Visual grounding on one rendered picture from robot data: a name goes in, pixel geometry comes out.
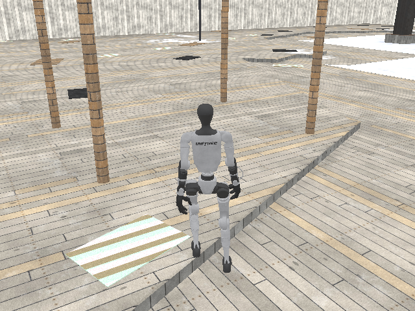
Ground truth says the left robot hand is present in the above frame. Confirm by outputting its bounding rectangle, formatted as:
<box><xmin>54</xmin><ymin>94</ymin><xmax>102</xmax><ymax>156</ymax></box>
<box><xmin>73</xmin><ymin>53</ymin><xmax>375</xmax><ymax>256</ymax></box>
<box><xmin>176</xmin><ymin>195</ymin><xmax>192</xmax><ymax>214</ymax></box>

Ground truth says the robot left shin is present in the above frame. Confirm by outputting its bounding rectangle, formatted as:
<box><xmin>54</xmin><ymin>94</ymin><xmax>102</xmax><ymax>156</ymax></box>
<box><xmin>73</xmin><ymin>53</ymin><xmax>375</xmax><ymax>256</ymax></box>
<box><xmin>189</xmin><ymin>205</ymin><xmax>199</xmax><ymax>249</ymax></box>

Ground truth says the robot right upper arm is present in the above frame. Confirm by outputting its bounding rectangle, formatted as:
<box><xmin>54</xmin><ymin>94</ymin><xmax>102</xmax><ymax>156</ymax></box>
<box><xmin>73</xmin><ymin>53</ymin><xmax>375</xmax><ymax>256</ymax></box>
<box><xmin>220</xmin><ymin>131</ymin><xmax>235</xmax><ymax>167</ymax></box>

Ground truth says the right robot thigh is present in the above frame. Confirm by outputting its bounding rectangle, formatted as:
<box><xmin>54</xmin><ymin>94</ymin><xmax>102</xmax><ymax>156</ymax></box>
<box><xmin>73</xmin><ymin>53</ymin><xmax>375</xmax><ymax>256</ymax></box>
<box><xmin>216</xmin><ymin>182</ymin><xmax>230</xmax><ymax>230</ymax></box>

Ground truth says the robot right forearm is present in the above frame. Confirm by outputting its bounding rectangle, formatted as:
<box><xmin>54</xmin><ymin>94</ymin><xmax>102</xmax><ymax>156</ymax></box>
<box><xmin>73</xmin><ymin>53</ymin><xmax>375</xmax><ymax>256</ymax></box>
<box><xmin>228</xmin><ymin>158</ymin><xmax>240</xmax><ymax>186</ymax></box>

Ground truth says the robot left forearm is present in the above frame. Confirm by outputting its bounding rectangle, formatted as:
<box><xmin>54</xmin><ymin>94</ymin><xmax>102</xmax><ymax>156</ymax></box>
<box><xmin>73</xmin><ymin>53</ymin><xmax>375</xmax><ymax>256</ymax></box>
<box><xmin>176</xmin><ymin>160</ymin><xmax>187</xmax><ymax>196</ymax></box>

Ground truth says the right robot hand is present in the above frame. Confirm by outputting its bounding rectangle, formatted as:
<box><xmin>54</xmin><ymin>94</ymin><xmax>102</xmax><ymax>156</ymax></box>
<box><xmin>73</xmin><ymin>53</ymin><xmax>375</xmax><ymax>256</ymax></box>
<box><xmin>228</xmin><ymin>184</ymin><xmax>241</xmax><ymax>200</ymax></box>

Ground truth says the robot left upper arm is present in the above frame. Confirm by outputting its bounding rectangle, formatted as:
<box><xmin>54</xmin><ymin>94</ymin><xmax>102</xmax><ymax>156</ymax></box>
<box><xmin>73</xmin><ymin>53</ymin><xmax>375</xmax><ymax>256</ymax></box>
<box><xmin>180</xmin><ymin>132</ymin><xmax>193</xmax><ymax>170</ymax></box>

